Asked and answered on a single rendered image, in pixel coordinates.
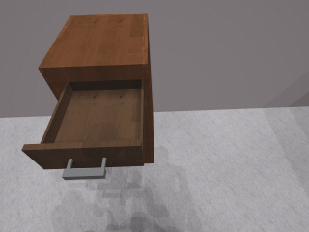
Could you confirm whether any handle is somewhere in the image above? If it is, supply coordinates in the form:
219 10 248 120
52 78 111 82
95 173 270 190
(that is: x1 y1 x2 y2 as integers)
62 158 107 180

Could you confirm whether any cabinet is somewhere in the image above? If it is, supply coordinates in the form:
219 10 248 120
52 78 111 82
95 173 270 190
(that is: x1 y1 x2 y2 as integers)
38 13 155 164

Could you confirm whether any drawer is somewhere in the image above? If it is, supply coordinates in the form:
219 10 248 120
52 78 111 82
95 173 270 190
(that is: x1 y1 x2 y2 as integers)
21 79 146 170

